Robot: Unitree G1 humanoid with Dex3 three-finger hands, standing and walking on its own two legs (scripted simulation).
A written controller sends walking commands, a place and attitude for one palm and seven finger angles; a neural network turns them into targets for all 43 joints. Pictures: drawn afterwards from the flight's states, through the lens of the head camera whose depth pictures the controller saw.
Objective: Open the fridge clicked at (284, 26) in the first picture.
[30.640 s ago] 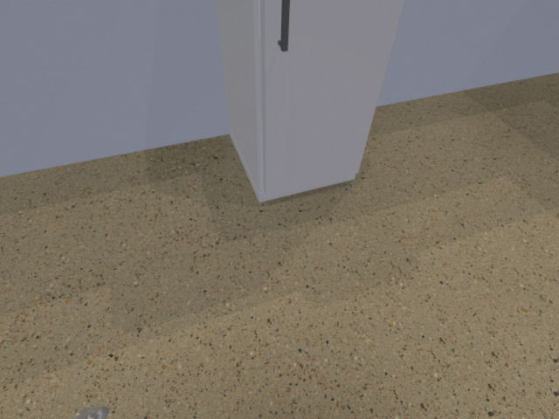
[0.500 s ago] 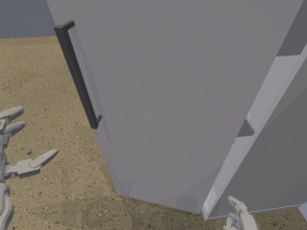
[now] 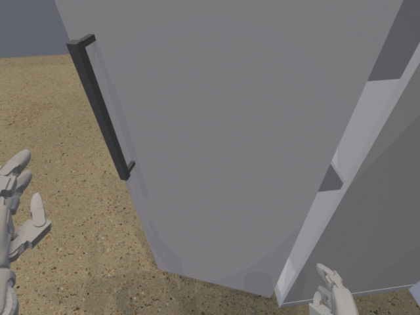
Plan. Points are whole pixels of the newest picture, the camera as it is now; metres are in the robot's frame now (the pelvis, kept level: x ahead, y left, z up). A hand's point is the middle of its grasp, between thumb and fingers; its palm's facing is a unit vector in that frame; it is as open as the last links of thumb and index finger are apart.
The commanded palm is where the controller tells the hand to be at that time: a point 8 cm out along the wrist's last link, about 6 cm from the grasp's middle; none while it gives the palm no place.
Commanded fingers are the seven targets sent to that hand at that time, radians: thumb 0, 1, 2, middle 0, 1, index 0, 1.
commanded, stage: draw the hand back to the body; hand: left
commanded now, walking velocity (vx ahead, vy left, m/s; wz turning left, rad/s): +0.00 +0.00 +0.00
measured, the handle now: (110, 119) +0.42 +0.27 +0.17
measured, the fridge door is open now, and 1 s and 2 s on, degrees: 69 69 69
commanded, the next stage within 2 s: step back with the hand held close in 0.16 s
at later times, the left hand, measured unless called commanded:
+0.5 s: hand (53, 219) +0.20 +0.27 +0.15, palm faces +0.39 -0.81 -0.43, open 7.4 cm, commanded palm +0.13 +0.31 +0.18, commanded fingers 0.00 0.90 0.90 -0.20 -0.30 -0.20 -0.30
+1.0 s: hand out of the picture +0.12 +0.29 +0.16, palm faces +0.44 -0.81 -0.39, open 7.4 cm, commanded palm +0.06 +0.33 +0.18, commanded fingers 0.00 0.90 0.90 -0.20 -0.30 -0.20 -0.30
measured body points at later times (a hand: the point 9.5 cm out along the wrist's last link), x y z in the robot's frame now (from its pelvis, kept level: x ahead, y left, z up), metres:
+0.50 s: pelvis -0.01 +0.01 +0.00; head +0.00 +0.01 +0.45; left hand +0.17 +0.31 +0.17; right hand +0.17 -0.23 -0.08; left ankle +0.00 +0.12 -0.74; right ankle -0.02 -0.12 -0.74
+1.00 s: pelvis -0.08 +0.03 -0.01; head -0.07 +0.06 +0.44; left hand +0.09 +0.34 +0.18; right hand +0.09 -0.20 -0.08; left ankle +0.00 +0.12 -0.74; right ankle -0.03 -0.12 -0.74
